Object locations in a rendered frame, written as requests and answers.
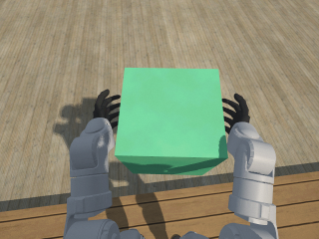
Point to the robot left upper arm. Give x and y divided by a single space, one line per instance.
94 229

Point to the robot right upper arm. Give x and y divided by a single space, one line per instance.
242 231

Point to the robot left forearm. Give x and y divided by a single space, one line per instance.
89 161

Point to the carton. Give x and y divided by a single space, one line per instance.
171 121

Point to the robot right forearm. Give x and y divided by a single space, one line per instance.
253 172

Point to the left robot hand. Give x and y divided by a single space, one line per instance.
101 109

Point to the right robot hand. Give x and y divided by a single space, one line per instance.
239 115

